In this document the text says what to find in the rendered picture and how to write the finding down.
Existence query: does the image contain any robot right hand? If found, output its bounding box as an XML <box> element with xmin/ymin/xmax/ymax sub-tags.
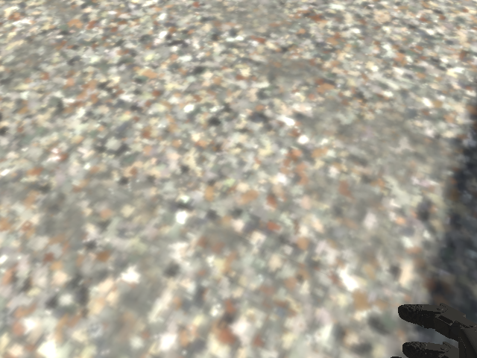
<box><xmin>391</xmin><ymin>303</ymin><xmax>477</xmax><ymax>358</ymax></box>

